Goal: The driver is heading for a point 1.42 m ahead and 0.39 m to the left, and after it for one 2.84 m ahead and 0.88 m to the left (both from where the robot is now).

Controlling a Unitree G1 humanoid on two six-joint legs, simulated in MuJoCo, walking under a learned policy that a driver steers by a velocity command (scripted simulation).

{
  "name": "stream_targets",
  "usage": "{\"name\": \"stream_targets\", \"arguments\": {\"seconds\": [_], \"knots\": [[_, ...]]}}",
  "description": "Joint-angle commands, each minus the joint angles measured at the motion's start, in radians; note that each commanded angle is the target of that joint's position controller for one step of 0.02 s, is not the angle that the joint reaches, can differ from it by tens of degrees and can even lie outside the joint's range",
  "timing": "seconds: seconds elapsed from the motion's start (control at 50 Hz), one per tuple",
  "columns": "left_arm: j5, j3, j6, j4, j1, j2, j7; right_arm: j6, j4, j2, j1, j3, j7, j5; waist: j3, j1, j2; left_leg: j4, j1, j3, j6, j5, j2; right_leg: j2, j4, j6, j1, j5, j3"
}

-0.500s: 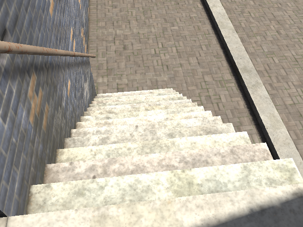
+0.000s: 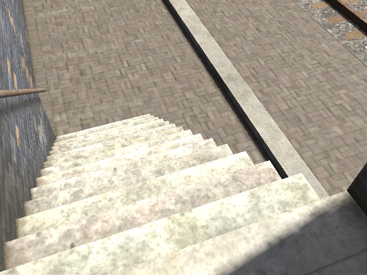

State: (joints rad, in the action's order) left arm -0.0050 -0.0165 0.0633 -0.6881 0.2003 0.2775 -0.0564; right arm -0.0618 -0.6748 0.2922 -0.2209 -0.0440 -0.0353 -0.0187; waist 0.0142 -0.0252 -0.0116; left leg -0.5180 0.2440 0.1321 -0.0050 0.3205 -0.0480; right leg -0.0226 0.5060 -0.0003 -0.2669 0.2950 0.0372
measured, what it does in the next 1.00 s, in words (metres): walks ahead: right foot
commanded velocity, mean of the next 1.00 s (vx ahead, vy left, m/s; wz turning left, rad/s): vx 0.40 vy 0.00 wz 0.16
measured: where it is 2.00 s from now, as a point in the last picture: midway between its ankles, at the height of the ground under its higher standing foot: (120, 240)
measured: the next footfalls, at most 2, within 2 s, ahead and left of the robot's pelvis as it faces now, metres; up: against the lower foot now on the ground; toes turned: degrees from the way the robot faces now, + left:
right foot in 0.50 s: +0.25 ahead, -0.09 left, +0.00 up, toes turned -3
left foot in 1.14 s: +0.40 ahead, +0.19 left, +0.00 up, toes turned +19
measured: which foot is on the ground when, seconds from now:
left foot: down 0.00-0.50, up 0.52-1.00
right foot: down 0.00-0.16, up 0.18-0.48, down 0.50-1.00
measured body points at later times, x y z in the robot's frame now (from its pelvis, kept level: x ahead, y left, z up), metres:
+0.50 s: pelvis +0.11 -0.01 -0.01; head +0.14 -0.02 +0.43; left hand +0.32 +0.22 -0.10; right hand +0.06 -0.28 -0.15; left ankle -0.03 +0.10 -0.73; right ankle +0.21 -0.09 -0.74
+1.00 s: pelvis +0.29 +0.00 +0.01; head +0.29 +0.01 +0.46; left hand +0.21 +0.21 -0.14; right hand +0.49 -0.17 -0.11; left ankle +0.39 +0.19 -0.68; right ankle +0.22 -0.09 -0.74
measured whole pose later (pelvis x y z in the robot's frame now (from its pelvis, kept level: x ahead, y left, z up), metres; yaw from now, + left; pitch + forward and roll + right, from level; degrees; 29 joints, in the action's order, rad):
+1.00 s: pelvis +0.29 +0.00 +0.01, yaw +13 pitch +2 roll -1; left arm 0.12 0.01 0.12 -0.96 0.46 0.16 -0.03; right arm -0.04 -0.79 0.19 -0.16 -0.01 -0.09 -0.07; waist 0.04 0.05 0.02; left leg -0.82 0.68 -0.04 -0.03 0.01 -0.08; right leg 0.00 0.26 -0.03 -0.01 0.29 0.29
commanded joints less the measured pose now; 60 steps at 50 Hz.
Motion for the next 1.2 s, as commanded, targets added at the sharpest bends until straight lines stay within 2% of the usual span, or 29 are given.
{"name": "stream_targets", "arguments": {"seconds": [0.02,0.1,0.14,0.2,0.22,0.32,0.42,0.48,0.5,0.52,0.54,0.56,0.6,0.62,0.64,0.7,0.72,0.76,0.82,0.86,0.88,0.9,0.92,1.04,1.12,1.14,1.16,1.18,1.2], "knots": [[0.009,-0.063,0.007,0.073,0.005,0.177,0.009,-0.011,0.083,0.144,0.021,-0.044,0.02,-0.003,0.022,0.013,-0.061,0.003,0.036,-0.027,-0.037,0.126,-0.004,-0.116,-0.152,-0.152,0.011,0.131,-0.187],[0.032,-0.057,0.017,0.083,0.008,0.131,0.039,-0.052,0.073,0.079,-0.009,-0.026,0.018,-0.018,-0.052,0.012,-0.126,-0.054,0.106,-0.052,-0.115,0.103,0.014,-0.249,-0.25,-0.258,0.063,0.293,-0.386],[0.034,-0.046,0.006,0.103,-0.081,0.109,0.038,-0.07,0.054,0.07,-0.075,-0.026,0.018,-0.015,-0.044,-0.048,-0.083,0.038,-0.086,-0.052,-0.142,0.025,0.02,-0.193,-0.196,-0.226,-0.042,0.195,-0.289],[0.071,-0.036,0.01,0.143,-0.14,0.064,0.018,-0.079,-0.007,0.207,-0.346,-0.07,0.032,-0.026,-0.013,-0.144,0.199,0.249,-0.492,-0.615,-0.403,-0.315,-0.324,0.071,0.407,-0.026,-0.504,0.26,-0.063],[0.02,-0.062,-0.033,0.133,-0.152,0.106,0.05,-0.016,-0.074,0.218,-0.394,-0.07,0.03,-0.008,-0.102,-0.111,0.058,0.171,-0.554,-0.552,-0.303,-0.742,-0.383,0.053,0.531,-0.037,-0.657,0.33,-0.023],[0.021,-0.04,-0.069,0.115,-0.127,0.056,0.02,0.024,-0.051,0.107,-0.195,-0.018,0.032,0.003,-0.119,0.0,0.137,0.285,-0.227,-0.245,-0.163,-0.492,-0.185,-0.004,0.478,-0.029,-0.414,0.03,-0.018],[0.026,-0.029,-0.072,0.098,-0.137,0.045,0.021,0.019,-0.101,0.154,-0.209,-0.03,0.03,0.012,-0.097,0.007,0.148,0.28,-0.105,-0.156,-0.145,-0.477,-0.169,0.033,0.189,-0.059,-0.11,-0.112,0.05],[0.041,-0.058,-0.065,0.015,0.083,0.083,0.045,0.032,-0.114,0.152,-0.204,-0.025,0.032,0.021,-0.015,0.105,0.067,0.006,-0.066,-0.118,-0.117,-0.623,-0.137,0.088,0.062,-0.105,0.179,-0.104,0.064],[0.058,-0.078,-0.054,-0.026,0.246,0.139,0.056,0.034,-0.102,0.117,-0.203,-0.013,0.031,0.018,0.072,0.173,-0.043,-0.274,0.053,-0.069,-0.086,-0.467,-0.067,-0.036,-0.018,-0.139,0.356,0.03,-0.097],[0.063,-0.082,-0.044,-0.014,0.3,0.221,0.067,0.038,-0.071,-0.004,-0.255,0.014,0.029,0.005,0.171,0.136,-0.219,-0.601,0.252,-0.095,-0.056,0.21,0.063,-0.324,-0.164,-0.187,0.478,0.308,-0.52],[0.023,-0.09,-0.054,-0.012,0.266,0.247,0.072,0.048,-0.069,0.089,-0.256,-0.01,0.031,-0.003,0.16,0.146,-0.194,-0.701,0.367,-0.242,-0.064,0.229,0.123,-0.385,-0.35,-0.25,0.366,0.552,-0.785],[0.016,-0.075,-0.057,-0.011,0.169,0.188,0.078,0.052,-0.058,0.129,-0.202,-0.024,0.034,-0.009,-0.009,0.088,-0.14,-0.737,0.419,-0.243,-0.071,0.167,0.06,-0.376,-0.359,-0.24,0.244,0.617,-0.676],[0.015,-0.049,-0.034,-0.017,0.078,0.093,0.067,0.054,-0.081,0.102,-0.187,-0.024,0.027,-0.007,-0.101,0.022,-0.078,-0.644,0.341,-0.215,-0.064,0.054,-0.002,-0.273,-0.385,-0.185,0.082,0.355,-0.43],[0.065,0.013,0.034,-0.006,0.045,-0.102,0.046,-0.011,-0.064,-0.012,-0.107,0.024,-0.001,-0.092,-0.125,0.011,-0.132,-0.789,0.383,-0.287,-0.082,-0.027,-0.022,-0.268,-0.328,-0.183,-0.051,0.226,-0.398],[0.029,-0.046,0.016,-0.029,0.088,0.083,0.059,0.036,-0.111,0.069,-0.23,-0.019,0.008,0.003,-0.009,-0.011,-0.046,-0.647,0.27,-0.237,-0.063,-0.036,-0.028,-0.23,-0.381,-0.153,0.046,0.182,-0.29],[0.024,-0.057,0.017,-0.069,0.139,0.094,0.07,0.08,-0.102,0.049,-0.146,-0.019,0.01,0.01,-0.097,0.002,-0.029,-0.594,0.332,-0.225,-0.036,-0.125,-0.03,-0.222,-0.418,-0.162,0.04,0.014,-0.17],[0.13,-0.009,0.06,-0.078,0.132,-0.059,0.055,0.027,-0.085,-0.041,-0.089,0.029,-0.022,-0.066,-0.129,0.019,-0.072,-0.688,0.494,-0.328,-0.047,-0.223,-0.034,-0.277,-0.39,-0.208,0.067,-0.032,-0.179],[0.146,-0.014,0.074,-0.122,0.194,-0.034,0.041,-0.012,-0.102,-0.019,-0.113,0.023,-0.025,-0.039,-0.076,0.015,-0.02,-0.6,0.598,-0.379,-0.052,-0.313,-0.031,-0.294,-0.379,-0.226,0.168,-0.131,-0.128],[0.122,-0.009,0.072,-0.159,0.213,0.004,0.034,-0.018,-0.088,0.015,-0.013,0.009,-0.033,-0.048,-0.045,0.046,-0.034,-0.42,0.582,-0.295,-0.019,-0.435,-0.025,-0.239,-0.393,-0.213,0.167,-0.203,-0.001],[0.127,-0.003,0.064,-0.195,0.259,0.016,0.03,-0.002,-0.081,-0.042,0.04,0.025,-0.048,-0.057,-0.036,0.058,-0.053,-0.403,0.541,-0.226,-0.007,-0.461,-0.046,-0.231,-0.382,-0.208,0.139,-0.297,0.067],[-0.042,-0.049,0.046,-0.175,0.211,0.1,0.053,0.047,-0.06,-0.023,0.067,0.007,-0.021,0.011,-0.075,0.025,0.007,-0.365,0.393,-0.121,-0.006,-0.459,-0.003,-0.179,-0.316,-0.127,0.066,-0.377,0.146],[0.137,0.01,0.066,-0.207,0.26,0.0,0.029,0.029,-0.06,-0.059,0.087,0.036,-0.051,-0.06,-0.034,0.059,-0.074,-0.37,0.407,-0.158,-0.018,-0.435,-0.046,-0.214,-0.384,-0.173,0.024,-0.332,0.13],[0.142,-0.003,0.07,-0.229,0.301,0.012,0.028,0.022,-0.056,-0.043,0.074,0.023,-0.056,-0.056,-0.071,0.061,-0.074,-0.361,0.485,-0.19,-0.017,-0.392,-0.05,-0.27,-0.377,-0.21,0.141,-0.358,0.093],[0.09,-0.028,0.058,-0.263,0.271,0.072,0.061,-0.003,-0.027,-0.053,0.138,0.024,-0.042,-0.039,-0.051,0.059,-0.052,-0.219,0.476,-0.142,-0.031,-0.075,-0.037,-0.317,-0.27,-0.213,0.386,-0.642,0.15],[0.101,-0.054,0.03,-0.252,0.211,0.138,0.09,-0.04,-0.076,-0.014,-0.04,-0.006,-0.028,-0.017,0.024,-0.031,-0.04,-0.02,0.119,-0.037,-0.082,-0.143,0.086,-0.283,0.025,-0.154,0.313,-0.881,0.254],[0.136,-0.038,0.032,-0.264,0.258,0.098,0.08,-0.054,-0.125,0.052,-0.191,-0.043,-0.005,-0.02,0.118,-0.067,0.017,-0.058,-0.202,-0.089,-0.147,-0.322,0.108,-0.222,0.262,-0.094,0.091,-0.725,0.265],[0.15,0.015,0.052,-0.196,0.27,-0.051,0.057,-0.063,-0.157,0.201,-0.41,-0.081,0.024,-0.017,0.322,-0.107,0.237,-0.063,-0.67,-0.53,-0.411,-0.672,-0.126,-0.058,0.622,0.032,-0.335,-0.045,0.238],[0.09,0.022,0.076,-0.127,0.096,-0.057,0.025,-0.066,-0.217,0.201,-0.556,-0.084,0.028,-0.048,0.373,-0.19,0.138,0.05,-0.787,-0.794,-0.464,-0.78,-0.223,0.096,0.91,0.039,-0.577,0.361,0.016],[0.035,0.017,0.091,-0.083,-0.021,-0.052,0.038,-0.093,-0.254,0.182,-0.549,-0.103,0.006,-0.081,0.092,-0.199,0.078,0.092,-0.621,-0.69,-0.409,-0.609,-0.23,0.033,0.898,0.01,-0.762,0.295,-0.112]]}}
Velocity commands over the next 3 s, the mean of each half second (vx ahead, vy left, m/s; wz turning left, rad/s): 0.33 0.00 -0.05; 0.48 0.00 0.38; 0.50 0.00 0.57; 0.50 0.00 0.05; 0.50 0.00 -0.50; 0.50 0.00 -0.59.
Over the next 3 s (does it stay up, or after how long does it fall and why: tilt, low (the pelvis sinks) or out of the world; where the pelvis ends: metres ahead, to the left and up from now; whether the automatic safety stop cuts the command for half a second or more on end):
stays up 1.09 0.34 -0.60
